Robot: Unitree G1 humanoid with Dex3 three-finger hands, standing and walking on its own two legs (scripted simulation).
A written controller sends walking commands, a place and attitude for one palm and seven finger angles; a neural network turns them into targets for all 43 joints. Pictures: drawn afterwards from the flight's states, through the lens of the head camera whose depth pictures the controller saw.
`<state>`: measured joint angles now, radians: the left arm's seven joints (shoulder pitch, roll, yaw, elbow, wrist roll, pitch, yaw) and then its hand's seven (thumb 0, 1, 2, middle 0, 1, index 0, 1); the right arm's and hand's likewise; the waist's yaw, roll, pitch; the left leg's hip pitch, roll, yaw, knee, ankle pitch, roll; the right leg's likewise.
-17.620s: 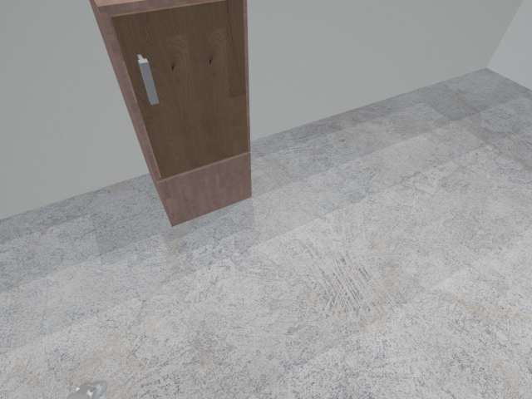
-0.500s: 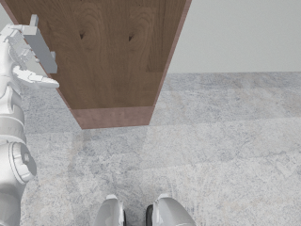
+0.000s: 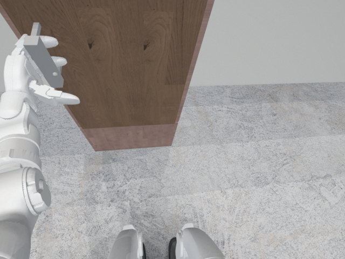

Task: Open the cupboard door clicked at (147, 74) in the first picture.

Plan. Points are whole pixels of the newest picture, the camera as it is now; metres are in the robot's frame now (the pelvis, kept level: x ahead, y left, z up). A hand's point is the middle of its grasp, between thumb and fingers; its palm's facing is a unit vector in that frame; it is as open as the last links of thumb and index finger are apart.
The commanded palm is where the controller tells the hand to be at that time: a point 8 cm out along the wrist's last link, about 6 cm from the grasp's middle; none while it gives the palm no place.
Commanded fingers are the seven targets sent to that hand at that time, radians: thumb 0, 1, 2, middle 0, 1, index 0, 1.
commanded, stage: slide the fingers in behind the handle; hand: left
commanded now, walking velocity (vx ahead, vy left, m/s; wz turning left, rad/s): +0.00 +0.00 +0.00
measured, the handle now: (47, 57) +0.55 +0.25 +0.06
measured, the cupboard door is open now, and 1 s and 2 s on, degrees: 0 0 30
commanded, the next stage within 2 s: close the thumb around the handle in 0.42 s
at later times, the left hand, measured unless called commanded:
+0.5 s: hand (55, 73) +0.50 +0.22 +0.07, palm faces +0.04 -1.00 -0.01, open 13.9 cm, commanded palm +0.48 +0.26 +0.06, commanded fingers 0.00 -0.50 0.30 -0.30 -1.20 -0.30 -1.20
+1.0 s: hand (55, 73) +0.50 +0.22 +0.06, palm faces +0.05 -1.00 -0.02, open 7.9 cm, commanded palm +0.48 +0.26 +0.06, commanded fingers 0.00 0.90 0.90 -0.40 -1.35 -0.40 -1.35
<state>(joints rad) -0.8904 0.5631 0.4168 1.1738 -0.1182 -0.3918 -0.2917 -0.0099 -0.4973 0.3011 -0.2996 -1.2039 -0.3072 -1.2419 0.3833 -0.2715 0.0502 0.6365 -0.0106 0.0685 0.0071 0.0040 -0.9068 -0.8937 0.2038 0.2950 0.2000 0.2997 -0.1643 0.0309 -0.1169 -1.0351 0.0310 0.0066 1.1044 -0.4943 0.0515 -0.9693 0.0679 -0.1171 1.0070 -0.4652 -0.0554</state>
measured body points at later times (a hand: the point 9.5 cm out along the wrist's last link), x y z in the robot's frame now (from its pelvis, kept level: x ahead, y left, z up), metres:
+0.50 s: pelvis +0.00 +0.01 +0.00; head +0.14 +0.04 +0.43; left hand +0.50 +0.28 +0.07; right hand +0.00 -0.25 -0.11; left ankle +0.01 +0.08 -0.66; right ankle +0.00 -0.09 -0.66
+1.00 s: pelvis +0.00 +0.01 +0.00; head +0.14 +0.04 +0.43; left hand +0.50 +0.28 +0.07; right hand +0.00 -0.25 -0.11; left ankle +0.01 +0.08 -0.66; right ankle +0.00 -0.09 -0.66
